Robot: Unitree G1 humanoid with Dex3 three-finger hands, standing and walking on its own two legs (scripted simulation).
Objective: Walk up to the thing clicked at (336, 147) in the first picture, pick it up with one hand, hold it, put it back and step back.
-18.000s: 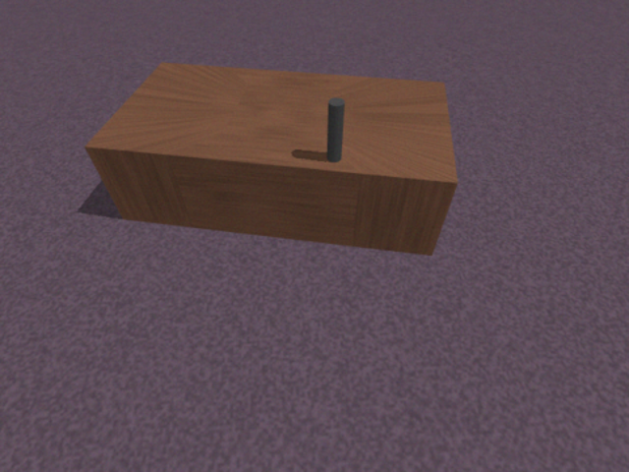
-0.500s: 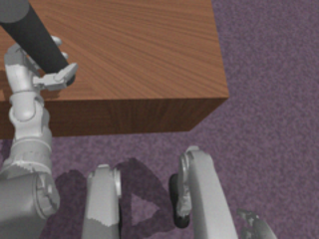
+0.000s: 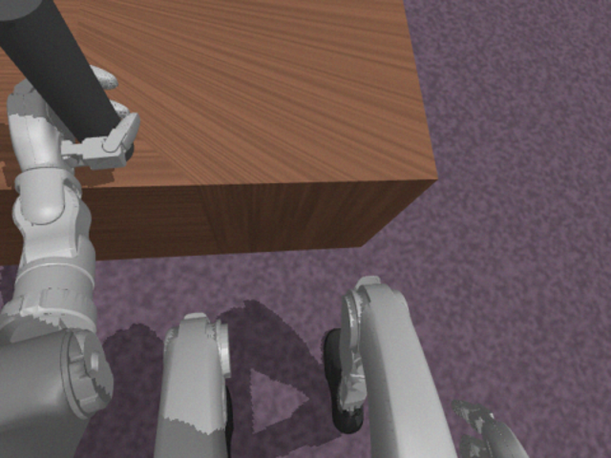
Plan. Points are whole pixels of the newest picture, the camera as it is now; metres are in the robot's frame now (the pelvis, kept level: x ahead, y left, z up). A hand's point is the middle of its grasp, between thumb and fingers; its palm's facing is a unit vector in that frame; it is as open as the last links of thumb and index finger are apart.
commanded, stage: settle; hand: left
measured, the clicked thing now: (73, 92) +0.53 +0.18 +0.05
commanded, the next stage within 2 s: lift in 1.16 s
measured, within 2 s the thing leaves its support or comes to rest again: leaves its support in 0.12 s
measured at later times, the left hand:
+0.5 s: hand (61, 69) +0.53 +0.18 +0.07, palm faces +0.12 -0.99 -0.05, open 7.0 cm
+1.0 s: hand (63, 55) +0.52 +0.17 +0.10, palm faces +0.12 -0.99 -0.05, open 7.0 cm
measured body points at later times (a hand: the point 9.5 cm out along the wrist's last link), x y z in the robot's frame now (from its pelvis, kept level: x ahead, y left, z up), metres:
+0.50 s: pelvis +0.02 +0.01 +0.08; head +0.22 +0.03 +0.48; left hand +0.52 +0.23 +0.08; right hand +0.09 -0.27 -0.05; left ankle +0.07 +0.12 -0.41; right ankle +0.13 -0.15 -0.41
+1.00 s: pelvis +0.03 +0.00 +0.11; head +0.21 +0.01 +0.52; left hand +0.51 +0.22 +0.11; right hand +0.09 -0.27 -0.02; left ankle +0.07 +0.12 -0.41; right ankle +0.13 -0.15 -0.41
